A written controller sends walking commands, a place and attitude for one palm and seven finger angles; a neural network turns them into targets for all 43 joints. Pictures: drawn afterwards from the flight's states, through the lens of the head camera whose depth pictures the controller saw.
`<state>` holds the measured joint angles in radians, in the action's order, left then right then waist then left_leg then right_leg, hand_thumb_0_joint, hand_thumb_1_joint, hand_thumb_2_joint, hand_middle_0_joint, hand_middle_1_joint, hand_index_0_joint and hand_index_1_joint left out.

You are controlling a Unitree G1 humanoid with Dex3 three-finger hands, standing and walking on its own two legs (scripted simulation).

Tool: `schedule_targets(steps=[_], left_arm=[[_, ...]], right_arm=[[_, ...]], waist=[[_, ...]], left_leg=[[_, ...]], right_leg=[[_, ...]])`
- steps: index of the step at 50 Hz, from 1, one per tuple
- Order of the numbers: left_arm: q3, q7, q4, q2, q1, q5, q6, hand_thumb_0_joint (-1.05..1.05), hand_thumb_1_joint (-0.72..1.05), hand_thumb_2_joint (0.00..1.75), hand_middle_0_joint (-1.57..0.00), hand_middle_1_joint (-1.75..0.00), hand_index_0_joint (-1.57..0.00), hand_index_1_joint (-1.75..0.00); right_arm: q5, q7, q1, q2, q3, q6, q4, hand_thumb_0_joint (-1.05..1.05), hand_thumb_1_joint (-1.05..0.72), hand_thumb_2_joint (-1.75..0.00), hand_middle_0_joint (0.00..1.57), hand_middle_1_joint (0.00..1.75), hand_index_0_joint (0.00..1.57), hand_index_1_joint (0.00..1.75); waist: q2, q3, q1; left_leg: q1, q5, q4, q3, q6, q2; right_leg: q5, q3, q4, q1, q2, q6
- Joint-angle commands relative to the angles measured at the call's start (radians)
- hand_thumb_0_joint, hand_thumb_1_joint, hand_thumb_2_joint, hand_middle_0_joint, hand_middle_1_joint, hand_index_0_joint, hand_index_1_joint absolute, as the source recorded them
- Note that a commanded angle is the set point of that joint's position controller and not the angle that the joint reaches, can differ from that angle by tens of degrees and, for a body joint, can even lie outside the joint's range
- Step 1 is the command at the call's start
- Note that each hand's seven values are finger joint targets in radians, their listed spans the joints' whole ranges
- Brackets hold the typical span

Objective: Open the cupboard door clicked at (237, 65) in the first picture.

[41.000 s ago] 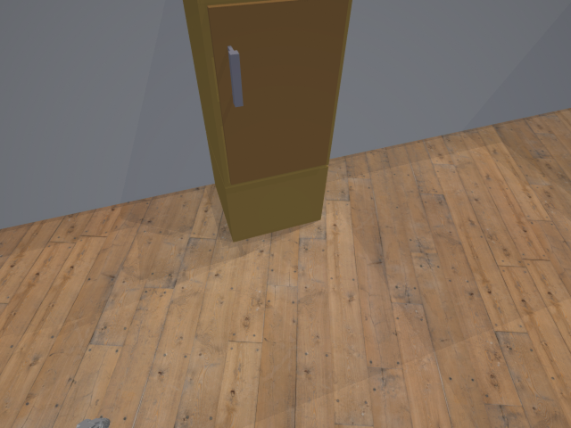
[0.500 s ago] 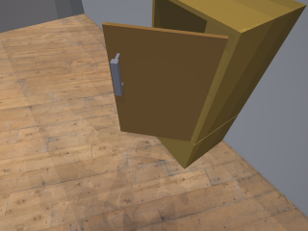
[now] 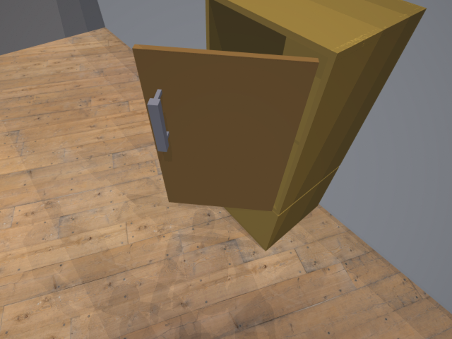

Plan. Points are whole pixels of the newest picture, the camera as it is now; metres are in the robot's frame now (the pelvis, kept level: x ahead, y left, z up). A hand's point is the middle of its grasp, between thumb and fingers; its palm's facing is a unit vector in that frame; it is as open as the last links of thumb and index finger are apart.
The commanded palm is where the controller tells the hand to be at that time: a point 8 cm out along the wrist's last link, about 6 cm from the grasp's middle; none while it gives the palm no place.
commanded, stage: look again from close up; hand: left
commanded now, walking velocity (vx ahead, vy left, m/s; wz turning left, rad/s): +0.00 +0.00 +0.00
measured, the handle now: (161, 121) +0.59 +0.19 +0.02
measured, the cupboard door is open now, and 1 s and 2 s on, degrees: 45 45 45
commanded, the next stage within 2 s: shuffle to correct the standing spot in 0.44 s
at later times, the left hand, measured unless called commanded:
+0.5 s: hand out of the picture -0.02 +0.17 -0.18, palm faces -0.01 -0.98 -0.20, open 7.3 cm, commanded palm none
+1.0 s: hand out of the picture +0.01 +0.17 -0.19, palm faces +0.01 -0.98 -0.18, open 7.3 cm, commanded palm none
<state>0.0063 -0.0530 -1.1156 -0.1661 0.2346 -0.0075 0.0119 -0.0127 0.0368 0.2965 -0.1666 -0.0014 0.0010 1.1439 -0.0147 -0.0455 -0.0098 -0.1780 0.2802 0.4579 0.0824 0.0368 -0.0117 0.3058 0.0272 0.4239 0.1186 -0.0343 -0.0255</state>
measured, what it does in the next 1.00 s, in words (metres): stands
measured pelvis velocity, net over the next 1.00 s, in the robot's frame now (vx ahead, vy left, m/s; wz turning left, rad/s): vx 0.03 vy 0.00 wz -0.04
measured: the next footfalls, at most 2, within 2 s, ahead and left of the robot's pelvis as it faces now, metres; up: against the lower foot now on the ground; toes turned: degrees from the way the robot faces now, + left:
right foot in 1.06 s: +0.07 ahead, -0.12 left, +0.00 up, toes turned -2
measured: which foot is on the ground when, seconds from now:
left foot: down 0.00-1.00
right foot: down 0.00-0.92, up 0.94-1.00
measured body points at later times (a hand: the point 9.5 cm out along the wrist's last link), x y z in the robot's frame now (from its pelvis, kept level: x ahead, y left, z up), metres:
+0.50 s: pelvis -0.02 +0.00 +0.00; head -0.01 -0.01 +0.45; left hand -0.02 +0.22 -0.16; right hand -0.01 -0.23 -0.16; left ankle -0.03 +0.09 -0.74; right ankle -0.05 -0.13 -0.74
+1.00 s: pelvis +0.03 +0.00 -0.01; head +0.06 +0.02 +0.44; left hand +0.01 +0.23 -0.18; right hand +0.02 -0.21 -0.17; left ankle -0.03 +0.09 -0.74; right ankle -0.02 -0.12 -0.72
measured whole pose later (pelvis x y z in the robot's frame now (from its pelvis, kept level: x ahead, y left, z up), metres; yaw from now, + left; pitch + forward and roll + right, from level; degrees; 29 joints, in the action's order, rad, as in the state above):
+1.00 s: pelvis +0.03 +0.00 -0.01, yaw -2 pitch -1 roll +0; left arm -0.01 -0.04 -1.11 -0.15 0.33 -0.01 -0.01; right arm -0.02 0.05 0.31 -0.13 0.01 0.05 1.09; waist -0.03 -0.06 0.01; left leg -0.15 0.41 0.57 0.12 0.06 -0.01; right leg 0.51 0.04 0.79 0.27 -0.05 0.01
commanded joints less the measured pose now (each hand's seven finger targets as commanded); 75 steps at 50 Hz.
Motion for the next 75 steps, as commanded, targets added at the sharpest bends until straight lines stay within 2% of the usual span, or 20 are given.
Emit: schedule_targets(steps=[1, 5, 14, 27, 35, 38, 42, 44, 45, 46, 47, 51, 53, 56, 64, 65, 67, 70, 72, 75], left_arm=[[-0.017, -0.007, 0.064, -0.128, 0.077, -0.005, 0.038, 0.00, 0.90, 0.90, -0.20, -0.30, -0.20, -0.30], [-0.010, -0.003, 0.061, -0.087, 0.098, -0.003, 0.026, 0.00, 0.90, 0.90, -0.20, -0.30, -0.20, -0.30], [-0.007, 0.009, 0.075, -0.094, 0.091, -0.007, 0.005, 0.00, 0.90, 0.90, -0.20, -0.30, -0.20, -0.30], [-0.008, 0.015, 0.064, -0.111, 0.120, -0.006, 0.014, 0.00, 0.90, 0.90, -0.20, -0.30, -0.20, -0.30], [-0.027, 0.032, 0.058, -0.110, 0.170, -0.019, 0.007, 0.00, 0.90, 0.90, -0.20, -0.30, -0.20, -0.30], [-0.041, 0.030, 0.052, -0.127, 0.194, -0.015, 0.014, 0.00, 0.90, 0.90, -0.20, -0.30, -0.20, -0.30], [-0.055, 0.028, 0.044, -0.125, 0.218, -0.015, 0.020, 0.00, 0.90, 0.90, -0.20, -0.30, -0.20, -0.30], [-0.041, 0.024, 0.061, -0.077, 0.168, -0.016, 0.015, 0.00, 0.90, 0.90, -0.20, -0.30, -0.20, -0.30], [-0.031, 0.017, 0.078, -0.046, 0.128, -0.014, 0.017, 0.00, 0.90, 0.90, -0.20, -0.30, -0.20, -0.30], [-0.027, 0.008, 0.090, -0.042, 0.085, -0.007, 0.014, 0.00, 0.90, 0.90, -0.20, -0.30, -0.20, -0.30], [-0.028, 0.005, 0.095, -0.039, 0.059, -0.004, 0.008, 0.00, 0.90, 0.90, -0.20, -0.30, -0.20, -0.30], [-0.045, 0.013, 0.064, -0.076, 0.145, -0.006, 0.008, 0.00, 0.90, 0.90, -0.20, -0.30, -0.20, -0.30], [-0.044, 0.008, 0.055, -0.099, 0.175, -0.003, 0.013, 0.00, 0.90, 0.90, -0.20, -0.30, -0.20, -0.30], [-0.040, 0.004, 0.078, -0.098, 0.125, -0.005, 0.007, 0.00, 0.90, 0.90, -0.20, -0.30, -0.20, -0.30], [-0.044, 0.003, 0.127, -0.097, 0.027, -0.007, -0.005, 0.00, 0.90, 0.90, -0.20, -0.30, -0.20, -0.30], [-0.040, 0.000, 0.189, -0.293, 0.038, -0.013, 0.006, 0.00, 0.90, 0.90, -0.20, -0.30, -0.20, -0.30], [-0.058, 0.002, 0.228, -0.189, 0.051, -0.009, 0.012, 0.00, 0.90, 0.90, -0.20, -0.30, -0.20, -0.30], [-0.069, 0.004, 0.250, -0.208, 0.067, -0.010, 0.012, 0.00, 0.90, 0.90, -0.20, -0.30, -0.20, -0.30], [-0.076, 0.008, 0.268, -0.238, 0.020, -0.013, 0.006, 0.00, 0.90, 0.90, -0.20, -0.30, -0.20, -0.30], [-0.069, 0.015, 0.288, -0.242, -0.054, -0.012, 0.010, 0.00, 0.90, 0.90, -0.20, -0.30, -0.20, -0.30]], right_arm=[[-0.005, -0.014, 0.053, -0.093, -0.008, 0.040, -0.115, 0.00, -0.90, -0.90, 0.20, 0.30, 0.20, 0.30], [-0.003, 0.001, 0.072, -0.107, -0.008, 0.043, -0.120, 0.00, -0.90, -0.90, 0.20, 0.30, 0.20, 0.30], [0.000, -0.011, 0.022, -0.100, -0.012, 0.028, -0.112, 0.00, -0.90, -0.90, 0.20, 0.30, 0.20, 0.30], [0.004, -0.009, -0.003, -0.112, -0.010, 0.038, -0.087, 0.00, -0.90, -0.90, 0.20, 0.30, 0.20, 0.30], [-0.005, -0.024, 0.009, -0.089, -0.018, 0.022, -0.095, 0.00, -0.90, -0.90, 0.20, 0.30, 0.20, 0.30], [-0.005, -0.024, 0.023, -0.070, -0.013, 0.035, -0.105, 0.00, -0.90, -0.90, 0.20, 0.30, 0.20, 0.30], [-0.002, -0.019, 0.050, -0.067, -0.012, 0.053, -0.098, 0.00, -0.90, -0.90, 0.20, 0.30, 0.20, 0.30], [-0.006, -0.005, 0.153, -0.111, -0.019, 0.058, -0.053, 0.00, -0.90, -0.90, 0.20, 0.30, 0.20, 0.30], [-0.005, 0.009, 0.221, -0.133, -0.022, 0.058, -0.031, 0.00, -0.90, -0.90, 0.20, 0.30, 0.20, 0.30], [-0.006, 0.016, 0.231, -0.119, -0.015, 0.053, -0.020, 0.00, -0.90, -0.90, 0.20, 0.30, 0.20, 0.30], [-0.007, 0.021, 0.205, -0.104, -0.011, 0.050, -0.027, 0.00, -0.90, -0.90, 0.20, 0.30, 0.20, 0.30], [0.005, 0.024, 0.030, -0.141, -0.025, 0.048, -0.080, 0.00, -0.90, -0.90, 0.20, 0.30, 0.20, 0.30], [0.013, 0.021, 0.046, -0.092, -0.028, 0.043, -0.090, 0.00, -0.90, -0.90, 0.20, 0.30, 0.20, 0.30], [0.006, 0.017, 0.057, -0.047, -0.031, 0.022, -0.072, 0.00, -0.90, -0.90, 0.20, 0.30, 0.20, 0.30], [-0.003, 0.013, 0.033, -0.069, -0.032, 0.028, -0.070, 0.00, -0.90, -0.90, 0.20, 0.30, 0.20, 0.30], [-0.008, 0.007, -0.036, -0.240, -0.054, 0.030, -0.170, 0.00, -0.90, -0.90, 0.20, 0.30, 0.20, 0.30], [-0.012, 0.011, -0.014, -0.198, -0.074, 0.059, -0.209, 0.00, -0.90, -0.90, 0.20, 0.30, 0.20, 0.30], [-0.009, 0.010, -0.025, -0.158, -0.069, 0.035, -0.252, 0.00, -0.90, -0.90, 0.20, 0.30, 0.20, 0.30], [-0.003, 0.005, -0.058, -0.165, -0.074, 0.019, -0.269, 0.00, -0.90, -0.90, 0.20, 0.30, 0.20, 0.30], [-0.013, -0.005, -0.065, -0.202, -0.072, 0.020, -0.269, 0.00, -0.90, -0.90, 0.20, 0.30, 0.20, 0.30]], waist=[[0.080, 0.100, -0.007], [0.053, 0.083, 0.005], [-0.039, -0.083, 0.008], [0.007, 0.003, 0.012], [-0.028, -0.125, 0.024], [-0.098, -0.095, 0.023], [-0.045, -0.045, 0.015], [0.135, -0.007, -0.027], [0.245, 0.002, -0.044], [0.232, -0.013, -0.043], [0.161, -0.037, -0.032], [0.086, -0.002, 0.054], [0.003, 0.055, 0.038], [-0.074, 0.040, 0.022], [0.010, 0.077, 0.019], [-0.027, 0.029, 0.019], [0.038, 0.257, 0.014], [-0.048, 0.190, 0.015], [-0.076, 0.092, -0.004], [-0.032, 0.057, -0.022]], left_leg=[[0.003, -0.342, 0.030, -0.119, -0.011, 0.115], [0.029, -0.555, 0.047, -0.127, 0.019, 0.137], [-0.075, -0.058, -0.085, -0.127, 0.014, 0.107], [-0.004, -0.162, -0.072, -0.101, 0.011, 0.114], [-0.132, 0.175, 0.000, -0.071, 0.017, 0.074], [-0.159, 0.075, 0.094, -0.019, 0.008, 0.041], [-0.098, -0.079, 0.113, -0.010, 0.016, 0.047], [0.128, -0.473, 0.029, -0.158, 0.069, 0.168], [0.220, -0.844, -0.005, -0.259, 0.140, 0.270], [0.246, -1.091, -0.029, -0.298, 0.186, 0.337], [0.210, -1.127, -0.030, -0.266, 0.191, 0.343], [0.073, -0.858, 0.031, -0.114, 0.075, 0.212], [-0.022, -0.490, 0.030, -0.078, 0.006, 0.132], [-0.021, -0.378, 0.029, -0.060, -0.015, 0.108], [0.041, -0.488, -0.038, -0.080, 0.001, 0.143], [-0.014, -0.506, -0.060, -0.117, -0.013, 0.106], [0.049, -0.667, 0.097, -0.105, 0.004, 0.117], [-0.100, -0.315, 0.158, -0.064, -0.001, 0.059], [-0.131, -0.079, 0.132, -0.069, -0.002, 0.045], [-0.030, -0.177, 0.047, -0.100, 0.015, 0.084]], right_leg=[[-0.350, -0.064, 0.062, 0.024, -0.093, 0.082], [-0.280, -0.033, 0.091, 0.045, -0.052, 0.067], [-0.036, -0.075, 0.000, 0.142, -0.053, 0.057], [-0.163, -0.093, -0.020, 0.104, -0.063, 0.056], [0.224, -0.152, -0.053, 0.173, -0.074, 0.104], [0.113, -0.197, -0.051, 0.116, -0.119, 0.133], [-0.128, -0.138, 0.047, 0.079, -0.116, 0.135], [-0.186, 0.015, 0.281, 0.233, -0.010, 0.078], [0.020, 0.066, 0.406, 0.331, 0.030, 0.048], [0.278, 0.026, 0.475, 0.404, 0.013, 0.042], [0.300, -0.008, 0.460, 0.388, -0.024, 0.043], [-0.143, 0.030, 0.060, 0.104, -0.030, 0.042], [-0.607, -0.085, 0.111, -0.013, -0.130, 0.095], [-0.731, -0.085, 0.144, 0.020, -0.153, 0.108], [-0.459, -0.043, 0.118, 0.041, -0.089, 0.069], [-0.400, -0.015, 0.118, 0.008, -0.038, 0.066], [-0.578, -0.045, 0.186, -0.030, -0.089, 0.094], [-0.732, -0.114, 0.151, -0.083, -0.162, 0.143], [-0.586, -0.147, 0.084, 0.006, -0.193, 0.162], [-0.334, -0.100, 0.048, 0.121, -0.125, 0.121]])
